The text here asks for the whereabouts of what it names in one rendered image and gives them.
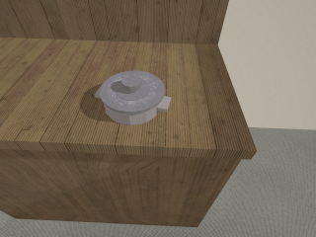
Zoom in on table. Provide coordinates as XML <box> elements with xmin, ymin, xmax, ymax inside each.
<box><xmin>0</xmin><ymin>0</ymin><xmax>257</xmax><ymax>227</ymax></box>

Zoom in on lid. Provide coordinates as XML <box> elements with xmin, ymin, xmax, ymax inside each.
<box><xmin>100</xmin><ymin>70</ymin><xmax>165</xmax><ymax>115</ymax></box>

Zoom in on knob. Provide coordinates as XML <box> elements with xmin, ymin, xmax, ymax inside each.
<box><xmin>121</xmin><ymin>74</ymin><xmax>142</xmax><ymax>92</ymax></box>

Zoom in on pot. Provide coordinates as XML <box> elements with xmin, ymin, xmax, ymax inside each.
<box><xmin>94</xmin><ymin>86</ymin><xmax>172</xmax><ymax>125</ymax></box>

